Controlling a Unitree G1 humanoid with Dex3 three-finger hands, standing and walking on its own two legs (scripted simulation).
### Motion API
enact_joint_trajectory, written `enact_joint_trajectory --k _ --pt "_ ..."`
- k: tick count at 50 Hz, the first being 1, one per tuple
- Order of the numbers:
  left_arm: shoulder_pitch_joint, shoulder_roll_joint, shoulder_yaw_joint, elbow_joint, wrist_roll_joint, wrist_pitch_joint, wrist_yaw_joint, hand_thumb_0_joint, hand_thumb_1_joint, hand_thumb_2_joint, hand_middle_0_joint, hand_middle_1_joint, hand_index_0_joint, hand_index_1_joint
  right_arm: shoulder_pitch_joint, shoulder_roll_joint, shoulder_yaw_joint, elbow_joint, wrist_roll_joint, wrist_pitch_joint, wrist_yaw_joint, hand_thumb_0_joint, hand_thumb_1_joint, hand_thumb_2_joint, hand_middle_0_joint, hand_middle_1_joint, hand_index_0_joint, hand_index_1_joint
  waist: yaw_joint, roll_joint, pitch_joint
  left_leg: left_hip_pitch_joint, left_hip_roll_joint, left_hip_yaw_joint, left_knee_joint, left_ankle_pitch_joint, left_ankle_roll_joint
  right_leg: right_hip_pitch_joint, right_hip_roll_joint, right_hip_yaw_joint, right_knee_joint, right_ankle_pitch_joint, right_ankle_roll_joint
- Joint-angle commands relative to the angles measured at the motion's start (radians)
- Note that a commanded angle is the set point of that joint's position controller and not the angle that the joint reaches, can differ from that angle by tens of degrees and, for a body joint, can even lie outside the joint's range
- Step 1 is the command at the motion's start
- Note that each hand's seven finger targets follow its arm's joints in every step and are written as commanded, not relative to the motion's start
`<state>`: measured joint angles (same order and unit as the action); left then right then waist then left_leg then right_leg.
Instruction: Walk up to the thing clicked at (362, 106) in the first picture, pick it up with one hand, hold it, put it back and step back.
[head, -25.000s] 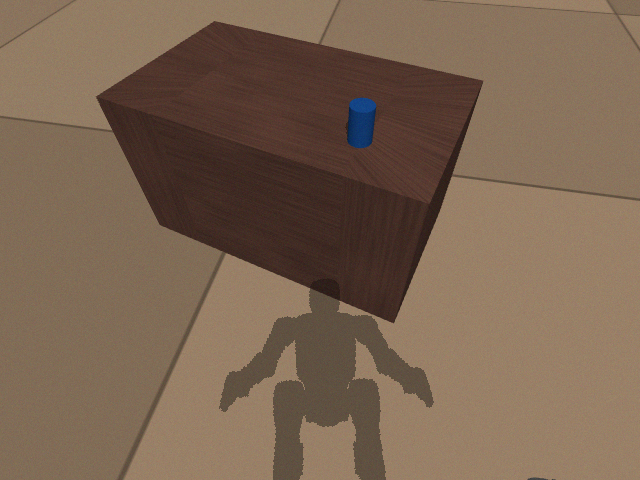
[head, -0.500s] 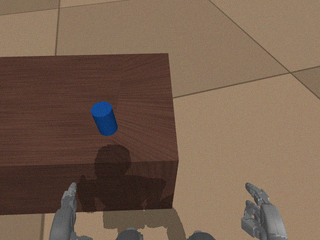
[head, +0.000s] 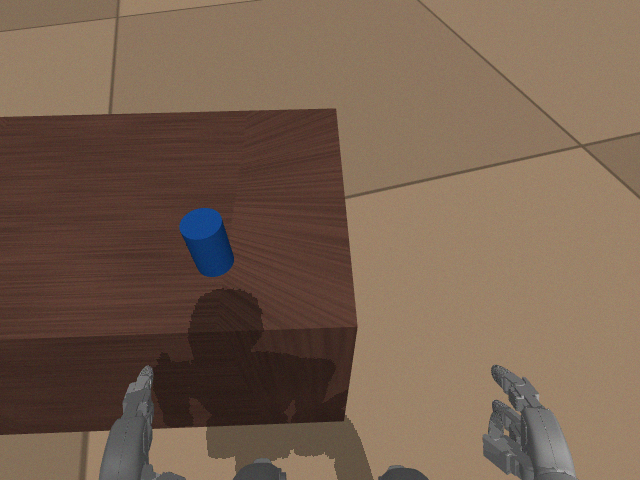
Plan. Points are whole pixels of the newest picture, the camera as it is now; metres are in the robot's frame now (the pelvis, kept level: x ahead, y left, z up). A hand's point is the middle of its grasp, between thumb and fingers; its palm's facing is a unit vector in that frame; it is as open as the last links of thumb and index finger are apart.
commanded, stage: home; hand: left
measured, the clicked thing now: (208, 243) +0.49 +0.20 -0.06
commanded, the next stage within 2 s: stand in 0.80 s
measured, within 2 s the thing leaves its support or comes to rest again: neither
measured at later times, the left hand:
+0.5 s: hand (177, 474) +0.15 +0.18 -0.05, palm faces +0.06 -0.95 -0.32, open 17.5 cm
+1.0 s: hand out of the picture +0.06 +0.26 -0.11, palm faces -0.01 -0.93 -0.36, open 17.3 cm
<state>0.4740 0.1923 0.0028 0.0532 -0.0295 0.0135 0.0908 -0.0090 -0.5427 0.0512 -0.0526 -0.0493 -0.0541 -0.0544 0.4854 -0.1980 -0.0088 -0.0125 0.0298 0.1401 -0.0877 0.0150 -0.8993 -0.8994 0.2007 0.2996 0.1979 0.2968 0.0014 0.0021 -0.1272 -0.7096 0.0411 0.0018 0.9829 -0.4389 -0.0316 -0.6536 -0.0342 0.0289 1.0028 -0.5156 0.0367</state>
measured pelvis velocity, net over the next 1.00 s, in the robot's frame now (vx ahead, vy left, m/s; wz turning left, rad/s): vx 0.00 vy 0.01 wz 0.01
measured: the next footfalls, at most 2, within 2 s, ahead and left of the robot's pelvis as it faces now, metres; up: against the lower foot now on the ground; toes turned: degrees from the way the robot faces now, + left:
none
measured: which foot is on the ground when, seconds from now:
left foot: down 0.00-1.00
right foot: down 0.00-1.00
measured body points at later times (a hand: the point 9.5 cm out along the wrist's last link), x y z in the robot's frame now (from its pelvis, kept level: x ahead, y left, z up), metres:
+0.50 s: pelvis -0.01 +0.00 +0.00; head +0.01 +0.00 +0.45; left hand +0.14 +0.23 -0.03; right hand +0.14 -0.25 -0.07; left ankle +0.03 +0.14 -0.68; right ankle -0.01 -0.14 -0.68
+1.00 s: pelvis +0.00 +0.01 +0.04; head +0.00 +0.01 +0.49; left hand +0.06 +0.31 -0.09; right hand +0.07 -0.29 -0.09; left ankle +0.03 +0.14 -0.68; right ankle -0.01 -0.14 -0.68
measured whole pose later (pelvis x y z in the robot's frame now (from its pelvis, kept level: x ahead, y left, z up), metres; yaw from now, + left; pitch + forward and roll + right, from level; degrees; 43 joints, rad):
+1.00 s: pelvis +0.00 +0.01 +0.04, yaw +1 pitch -2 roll +0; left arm 0.26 0.34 0.02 0.91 0.03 -0.02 0.02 0.00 -0.53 0.07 -0.08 -0.09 -0.08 -0.09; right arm 0.21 -0.33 -0.04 0.96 -0.04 0.00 -0.01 0.01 -0.90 -0.90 0.20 0.30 0.20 0.30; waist 0.00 0.01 0.05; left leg -0.35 0.04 0.00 0.72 -0.33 -0.02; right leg -0.28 -0.04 0.01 0.71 -0.39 0.04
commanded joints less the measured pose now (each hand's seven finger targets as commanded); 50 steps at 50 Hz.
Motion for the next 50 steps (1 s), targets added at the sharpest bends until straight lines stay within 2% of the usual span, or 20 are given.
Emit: enact_joint_trajectory --k 1,11,12,15,18,19,22,23,24,25,27,30,31,33,38,41,45,47,48,50 --pt "-0.017 0.102 0.055 -0.193 0.007 -0.054 0.013 0.000 -0.567 0.046 -0.047 -0.051 -0.047 -0.051 -0.016 -0.087 -0.047 -0.193 -0.004 -0.058 -0.007 0.000 -0.897 -0.901 0.200 0.301 0.200 0.301 -0.001 -0.018 -0.115 0.147 -0.028 0.052 -0.134 0.205 0.028 0.035 0.033 -0.055 -0.171 0.271 -0.023" --pt "-0.031 0.101 0.051 -0.187 0.009 -0.054 0.011 0.000 -0.585 0.035 -0.045 -0.048 -0.045 -0.048 -0.018 -0.095 -0.055 -0.187 -0.006 -0.051 -0.005 0.000 -0.898 -0.901 0.200 0.301 0.200 0.301 -0.001 -0.012 -0.089 0.132 -0.025 0.047 -0.145 0.170 0.027 0.017 0.034 -0.058 -0.174 0.225 -0.027" --pt "0.045 0.133 0.099 -0.174 0.014 -0.042 0.032 0.000 -0.558 0.051 -0.048 -0.053 -0.048 -0.053 -0.107 -0.146 -0.058 0.077 0.000 -0.056 -0.016 0.000 -0.898 -0.901 0.200 0.300 0.200 0.300 0.006 -0.020 -0.081 0.137 -0.021 0.019 -0.144 0.152 0.026 0.037 0.051 -0.072 -0.185 0.211 -0.029" --pt "0.020 0.093 0.037 -0.197 0.011 -0.030 0.039 0.000 -0.585 0.036 -0.045 -0.049 -0.045 -0.049 -0.136 -0.135 -0.047 0.044 0.003 -0.085 -0.026 0.000 -0.898 -0.901 0.200 0.300 0.200 0.300 -0.009 -0.007 -0.042 0.131 -0.017 0.015 -0.170 0.079 0.026 0.014 0.047 -0.070 -0.201 0.142 -0.032" --pt "-0.009 0.128 0.057 -0.216 0.012 -0.032 0.056 0.000 -0.549 0.057 -0.049 -0.056 -0.049 -0.056 -0.160 -0.122 -0.032 0.122 0.005 -0.098 -0.036 0.000 -0.899 -0.901 0.200 0.300 0.200 0.300 -0.009 0.039 -0.018 0.122 -0.020 0.025 -0.172 0.043 0.028 -0.004 0.043 -0.067 -0.218 0.107 -0.037" --pt "-0.009 0.107 0.037 -0.202 0.013 -0.033 0.055 0.000 -0.557 0.052 -0.048 -0.054 -0.048 -0.054 -0.174 -0.125 -0.034 0.139 0.002 -0.107 -0.038 0.000 -0.899 -0.901 0.200 0.300 0.200 0.300 -0.025 0.019 -0.004 0.128 -0.017 0.025 -0.173 0.037 0.030 -0.011 0.047 -0.070 -0.224 0.102 -0.036" --pt "-0.014 0.116 0.038 -0.231 0.014 -0.023 0.064 0.000 -0.584 0.036 -0.045 -0.050 -0.045 -0.050 -0.193 -0.134 -0.041 0.177 -0.001 -0.127 -0.048 0.000 -0.899 -0.901 0.200 0.300 0.200 0.300 -0.024 0.031 -0.073 0.165 -0.017 0.026 -0.158 0.113 0.031 0.020 0.047 -0.072 -0.217 0.174 -0.035" --pt "-0.148 0.302 0.093 0.120 0.156 -0.041 0.016 0.000 -0.609 0.021 -0.043 -0.045 -0.043 -0.045 -0.257 -0.286 -0.083 0.441 -0.137 -0.143 0.003 0.000 -0.899 -0.901 0.200 0.300 0.200 0.300 -0.013 0.012 0.055 0.294 0.014 -0.040 -0.176 0.164 0.070 0.129 -0.015 0.002 -0.234 0.213 -0.097" --pt "-0.120 0.307 0.104 0.239 0.158 -0.050 -0.008 0.000 -0.531 0.067 -0.051 -0.058 -0.051 -0.058 -0.248 -0.280 -0.094 0.482 -0.145 -0.145 0.025 0.000 -0.899 -0.901 0.200 0.300 0.200 0.300 -0.014 -0.022 0.007 0.299 0.006 -0.033 -0.163 0.125 0.089 0.149 -0.026 0.027 -0.259 0.184 -0.112" --pt "-0.136 0.308 0.101 0.262 0.149 -0.058 -0.022 0.000 -0.580 0.038 -0.046 -0.051 -0.046 -0.050 -0.260 -0.275 -0.088 0.508 -0.140 -0.152 0.037 0.000 -0.899 -0.901 0.200 0.300 0.200 0.300 -0.021 -0.042 0.019 0.306 0.001 -0.035 -0.160 0.116 0.095 0.142 -0.034 0.055 -0.271 0.180 -0.120" --pt "-0.154 0.294 0.078 0.310 0.121 -0.067 -0.043 0.000 -0.513 0.077 -0.052 -0.062 -0.053 -0.061 -0.296 -0.273 -0.077 0.531 -0.116 -0.164 0.063 0.000 -0.899 -0.901 0.200 0.300 0.200 0.300 -0.003 -0.025 0.060 0.264 0.003 -0.061 -0.213 0.093 0.108 0.159 -0.030 0.042 -0.281 0.106 -0.124" --pt "-0.192 0.305 0.069 0.403 0.088 -0.070 -0.065 0.000 -0.546 0.058 -0.049 -0.056 -0.049 -0.056 -0.295 -0.292 -0.084 0.598 -0.080 -0.172 0.088 0.000 -0.899 -0.901 0.200 0.300 0.200 0.300 0.001 -0.030 0.065 0.266 0.014 -0.091 -0.263 0.034 0.105 0.184 -0.025 0.043 -0.306 0.071 -0.117" --pt "-0.193 0.307 0.069 0.435 0.087 -0.067 -0.066 0.000 -0.552 0.055 -0.048 -0.055 -0.049 -0.055 -0.303 -0.293 -0.091 0.617 -0.077 -0.172 0.091 0.000 -0.899 -0.901 0.200 0.300 0.200 0.300 0.003 -0.029 0.087 0.268 0.013 -0.099 -0.277 -0.014 0.103 0.172 -0.022 0.053 -0.326 0.037 -0.117" --pt "-0.218 0.324 0.075 0.494 0.086 -0.067 -0.069 0.000 -0.552 0.055 -0.048 -0.055 -0.049 -0.055 -0.304 -0.285 -0.089 0.656 -0.077 -0.174 0.093 0.000 -0.899 -0.900 0.200 0.300 0.200 0.300 -0.006 -0.043 0.099 0.292 0.007 -0.082 -0.279 -0.001 0.100 0.177 -0.030 0.076 -0.355 0.034 -0.115" --pt "-0.225 0.338 0.077 0.609 0.077 -0.073 -0.063 0.000 -0.601 0.026 -0.043 -0.046 -0.044 -0.046 -0.293 -0.297 -0.088 0.751 -0.077 -0.178 0.086 0.000 -0.899 -0.901 0.200 0.300 0.200 0.300 -0.007 -0.019 0.075 0.368 0.016 -0.087 -0.284 0.201 0.104 0.254 -0.043 0.076 -0.355 0.271 -0.107" --pt "-0.221 0.334 0.074 0.671 0.065 -0.064 -0.057 0.000 -0.610 0.021 -0.042 -0.045 -0.043 -0.045 -0.293 -0.313 -0.085 0.801 -0.073 -0.180 0.079 0.000 -0.899 -0.901 0.200 0.300 0.200 0.300 0.007 0.036 0.062 0.402 0.056 -0.134 -0.347 0.295 0.116 0.300 -0.026 0.037 -0.325 0.338 -0.095" --pt "-0.211 0.345 0.069 0.752 0.061 -0.054 -0.055 0.000 -0.595 0.029 -0.044 -0.047 -0.044 -0.047 -0.317 -0.327 -0.080 0.862 -0.067 -0.174 0.071 0.000 -0.899 -0.901 0.200 0.300 0.200 0.300 0.015 0.047 0.083 0.414 0.062 -0.131 -0.390 0.263 0.105 0.339 -0.034 0.043 -0.389 0.323 -0.093" --pt "-0.227 0.357 0.067 0.785 0.061 -0.055 -0.056 0.000 -0.435 0.189 -0.200 -0.207 -0.200 -0.207 -0.311 -0.325 -0.075 0.893 -0.064 -0.171 0.068 0.000 -0.900 -0.900 0.200 0.300 0.200 0.300 0.003 0.019 0.086 0.433 0.051 -0.105 -0.389 0.273 0.094 0.356 -0.049 0.058 -0.431 0.353 -0.094" --pt "-0.232 0.360 0.065 0.802 0.059 -0.054 -0.056 0.000 -0.355 0.269 -0.200 -0.287 -0.200 -0.287 -0.304 -0.324 -0.071 0.911 -0.063 -0.170 0.068 0.000 -0.900 -0.900 0.200 0.300 0.200 0.300 -0.001 0.009 0.092 0.441 0.051 -0.103 -0.403 0.284 0.090 0.363 -0.052 0.058 -0.443 0.366 -0.090" --pt "-0.242 0.357 0.061 0.832 0.054 -0.050 -0.055 0.000 -0.195 0.429 -0.200 -0.300 -0.200 -0.301 -0.305 -0.328 -0.068 0.938 -0.062 -0.170 0.067 0.000 -0.900 -0.900 0.200 0.300 0.200 0.300 -0.004 0.016 0.109 0.462 0.058 -0.108 -0.442 0.282 0.085 0.365 -0.049 0.053 -0.464 0.360 -0.084"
